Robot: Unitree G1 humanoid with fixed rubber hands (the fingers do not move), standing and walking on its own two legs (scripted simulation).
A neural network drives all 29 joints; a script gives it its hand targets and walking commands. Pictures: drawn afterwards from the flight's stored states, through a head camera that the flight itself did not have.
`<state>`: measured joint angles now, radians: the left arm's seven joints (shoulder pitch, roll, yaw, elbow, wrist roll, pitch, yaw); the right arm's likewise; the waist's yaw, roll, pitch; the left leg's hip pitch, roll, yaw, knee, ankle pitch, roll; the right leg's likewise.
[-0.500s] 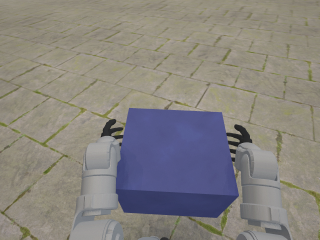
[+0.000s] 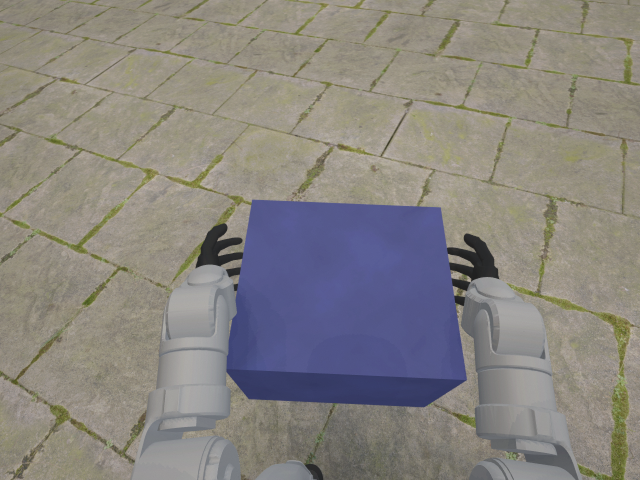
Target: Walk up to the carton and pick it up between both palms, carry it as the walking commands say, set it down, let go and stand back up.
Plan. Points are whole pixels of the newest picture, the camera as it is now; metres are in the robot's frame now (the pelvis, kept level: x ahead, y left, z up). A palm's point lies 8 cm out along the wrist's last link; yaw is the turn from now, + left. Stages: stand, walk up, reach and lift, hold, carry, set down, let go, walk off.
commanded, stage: carry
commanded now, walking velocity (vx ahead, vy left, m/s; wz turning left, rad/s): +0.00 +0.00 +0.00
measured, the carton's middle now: (341, 306) +0.35 +0.01 -0.03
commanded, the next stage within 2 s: hold in 1.18 s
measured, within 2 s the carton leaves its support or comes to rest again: neither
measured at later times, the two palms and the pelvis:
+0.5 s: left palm (229, 303) +0.30 +0.14 +0.06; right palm (516, 310) +0.29 -0.20 +0.05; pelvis -0.03 -0.02 +0.00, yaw +1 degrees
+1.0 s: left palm (211, 338) +0.27 +0.16 +0.04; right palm (499, 345) +0.26 -0.17 +0.03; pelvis -0.04 -0.01 +0.00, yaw +1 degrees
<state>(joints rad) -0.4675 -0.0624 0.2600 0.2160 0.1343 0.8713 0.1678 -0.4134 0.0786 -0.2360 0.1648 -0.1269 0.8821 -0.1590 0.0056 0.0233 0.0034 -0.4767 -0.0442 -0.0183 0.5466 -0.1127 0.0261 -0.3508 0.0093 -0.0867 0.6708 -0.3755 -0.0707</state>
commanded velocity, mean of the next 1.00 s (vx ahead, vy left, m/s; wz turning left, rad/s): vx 0.00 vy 0.00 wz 0.00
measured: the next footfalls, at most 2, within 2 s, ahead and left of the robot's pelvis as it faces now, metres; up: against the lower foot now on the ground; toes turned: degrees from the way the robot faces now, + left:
none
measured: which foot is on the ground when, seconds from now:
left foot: down 0.00-1.00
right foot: down 0.00-1.00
